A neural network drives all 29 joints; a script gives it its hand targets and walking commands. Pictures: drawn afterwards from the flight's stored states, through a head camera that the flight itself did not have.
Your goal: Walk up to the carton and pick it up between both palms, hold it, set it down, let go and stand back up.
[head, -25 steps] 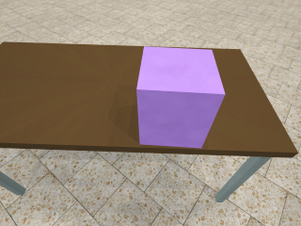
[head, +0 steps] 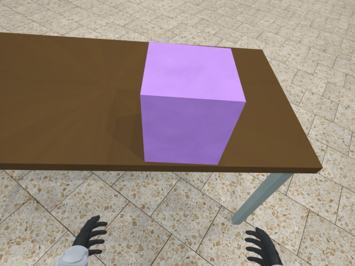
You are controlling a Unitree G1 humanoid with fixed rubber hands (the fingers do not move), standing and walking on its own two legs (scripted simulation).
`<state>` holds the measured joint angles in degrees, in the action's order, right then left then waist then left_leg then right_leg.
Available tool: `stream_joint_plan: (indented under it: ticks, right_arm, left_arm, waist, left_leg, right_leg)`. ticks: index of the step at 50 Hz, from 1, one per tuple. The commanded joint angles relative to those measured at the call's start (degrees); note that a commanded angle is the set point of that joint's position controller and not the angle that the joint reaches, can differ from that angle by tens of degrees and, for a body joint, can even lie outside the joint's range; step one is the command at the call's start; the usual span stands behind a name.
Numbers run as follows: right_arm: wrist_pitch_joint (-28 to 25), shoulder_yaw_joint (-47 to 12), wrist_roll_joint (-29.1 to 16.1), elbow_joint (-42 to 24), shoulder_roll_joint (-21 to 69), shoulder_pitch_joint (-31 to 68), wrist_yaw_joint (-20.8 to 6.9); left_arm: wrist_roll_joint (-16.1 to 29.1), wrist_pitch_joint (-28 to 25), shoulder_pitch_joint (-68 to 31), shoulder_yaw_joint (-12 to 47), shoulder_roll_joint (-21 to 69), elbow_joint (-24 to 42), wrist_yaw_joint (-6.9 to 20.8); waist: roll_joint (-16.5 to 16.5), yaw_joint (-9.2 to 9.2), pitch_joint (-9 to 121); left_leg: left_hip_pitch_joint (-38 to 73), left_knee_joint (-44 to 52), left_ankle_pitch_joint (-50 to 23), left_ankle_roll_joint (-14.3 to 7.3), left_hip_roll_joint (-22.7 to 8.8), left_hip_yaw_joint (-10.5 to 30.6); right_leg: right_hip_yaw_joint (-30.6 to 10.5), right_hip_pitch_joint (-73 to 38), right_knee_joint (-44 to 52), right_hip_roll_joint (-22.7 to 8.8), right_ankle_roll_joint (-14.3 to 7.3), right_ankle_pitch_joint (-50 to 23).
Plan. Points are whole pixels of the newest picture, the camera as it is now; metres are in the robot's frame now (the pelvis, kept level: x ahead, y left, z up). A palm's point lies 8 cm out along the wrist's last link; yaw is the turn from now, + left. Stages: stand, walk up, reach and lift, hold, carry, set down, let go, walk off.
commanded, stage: reach and lift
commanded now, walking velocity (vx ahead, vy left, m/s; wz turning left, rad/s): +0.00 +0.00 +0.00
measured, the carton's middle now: (185, 107) +0.49 +0.02 +0.06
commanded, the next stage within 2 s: none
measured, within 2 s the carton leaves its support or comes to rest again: neither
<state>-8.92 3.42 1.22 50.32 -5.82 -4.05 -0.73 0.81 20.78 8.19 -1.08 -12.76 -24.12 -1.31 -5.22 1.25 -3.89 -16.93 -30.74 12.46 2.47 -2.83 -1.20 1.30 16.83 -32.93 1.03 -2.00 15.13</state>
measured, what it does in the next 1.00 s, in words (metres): shifts its weight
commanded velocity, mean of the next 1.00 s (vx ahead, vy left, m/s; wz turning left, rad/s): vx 0.00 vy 0.00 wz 0.00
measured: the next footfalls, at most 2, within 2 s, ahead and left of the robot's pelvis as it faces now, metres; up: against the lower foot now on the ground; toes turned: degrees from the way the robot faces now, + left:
none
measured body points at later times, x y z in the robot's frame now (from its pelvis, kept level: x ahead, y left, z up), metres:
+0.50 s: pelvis +0.04 +0.02 +0.01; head +0.03 +0.04 +0.46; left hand +0.19 +0.26 -0.06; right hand +0.21 -0.18 -0.05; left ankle +0.04 +0.15 -0.73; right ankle +0.03 -0.10 -0.73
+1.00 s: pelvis +0.05 +0.02 +0.02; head +0.03 +0.04 +0.46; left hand +0.23 +0.25 +0.00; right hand +0.24 -0.18 +0.00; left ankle +0.04 +0.15 -0.73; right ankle +0.03 -0.10 -0.73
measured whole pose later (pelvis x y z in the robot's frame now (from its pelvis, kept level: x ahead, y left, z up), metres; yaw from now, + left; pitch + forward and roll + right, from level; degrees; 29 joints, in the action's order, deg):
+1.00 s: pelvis +0.05 +0.02 +0.02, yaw -1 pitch -3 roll +0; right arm -9.3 -2.4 -9.8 16.2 -8.9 -21.1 0.7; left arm 8.1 2.8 20.3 1.0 -14.8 -7.9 -1.7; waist -2.5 3.6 0.8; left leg -4.3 -21.0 13.2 1.4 -2.8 -2.9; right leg -0.6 2.7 -18.7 1.3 -0.6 12.7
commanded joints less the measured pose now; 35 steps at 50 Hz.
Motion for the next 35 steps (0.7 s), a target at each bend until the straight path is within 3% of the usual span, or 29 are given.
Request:
stream_joint_plan:
  ticks: [1,4,6,8,12,14,18,26,35]
  right_arm:
    - [-2.8,-0.3,1.3,-10.7,-1.6,4.3,0.1]
    - [-1.5,-0.7,1.2,-15.5,-0.2,2.0,0.6]
    - [-0.5,-1.2,0.3,-18.7,-0.3,-1.4,1.7]
    - [0.4,-1.9,-1.2,-18.7,-1.1,-6.0,2.4]
    - [-0.2,-2.0,-2.5,-21.8,-4.1,-7.8,3.2]
    - [-0.3,-1.6,-2.9,-21.2,-4.9,-8.5,3.0]
    - [-1.4,-2.2,-3.8,-23.4,-5.3,-9.1,2.6]
    - [-2.6,-1.1,-5.2,-26.5,-6.7,-10.7,-0.4]
    - [-4.4,-1.9,-8.4,-32.8,-9.0,-12.8,-0.1]
  left_arm:
    - [-0.2,-2.9,-1.3,-3.4,-7.9,4.5,-1.4]
    - [0.4,-4.4,-4.9,-3.8,-9.8,5.7,-1.7]
    - [1.1,-5.4,-3.9,-3.2,-10.2,7.9,-1.5]
    - [1.5,-6.2,-0.2,-2.5,-9.6,10.3,-0.9]
    - [3.1,-8.4,4.4,-2.4,-9.7,12.5,1.0]
    - [3.2,-9.4,6.1,-1.8,-8.8,13.5,1.1]
    - [4.2,-11.5,8.5,-1.2,-7.8,13.3,1.6]
    - [3.9,-15.7,8.8,-0.3,-5.8,17.6,0.2]
    - [4.2,-17.9,10.0,-0.3,-5.1,21.3,-0.4]
  waist:
    - [4.9,3.26,6.0]
    - [3.3,3.01,6.3]
    - [4.7,2.47,7.0]
    - [7.1,1.87,7.7]
    - [6.2,0.79,9.4]
    - [8.3,0.74,8.6]
    - [6.0,0.19,6.9]
    - [8.6,1.79,5.1]
    - [8.2,2.48,4.7]
  left_leg:
    - [2.2,7.7,2.2,-1.8,3.7,-4.8]
    - [4.6,4.9,1.2,-2.1,4.2,-6.1]
    - [5.8,4.2,-1.4,-2.2,4.1,-5.8]
    - [6.6,5.2,-5.4,-2.1,3.8,-5.6]
    - [7.5,6.8,-12.8,-1.3,4.0,-4.6]
    - [8.0,7.6,-15.0,-0.3,3.8,-4.0]
    - [9.2,8.6,-18.0,0.1,3.3,-3.2]
    - [12.4,10.7,-16.0,2.4,2.5,-2.8]
    - [13.8,11.1,-19.4,3.0,2.6,-2.8]
  right_leg:
    - [-4.5,-2.8,14.2,-3.0,1.6,8.6]
    - [-6.5,0.7,15.3,-5.5,2.4,9.7]
    - [-7.1,1.4,15.1,-5.9,2.4,5.8]
    - [-5.9,-1.6,14.1,-4.5,2.4,-1.3]
    - [-3.9,-6.9,13.5,-1.9,2.8,-12.7]
    - [-2.9,-6.8,13.9,-0.5,2.4,-12.0]
    - [-2.5,-7.2,15.3,0.7,2.1,-13.6]
    - [-1.1,-4.5,17.3,2.2,0.9,-6.8]
    - [-1.3,-7.0,18.0,2.6,1.0,-10.7]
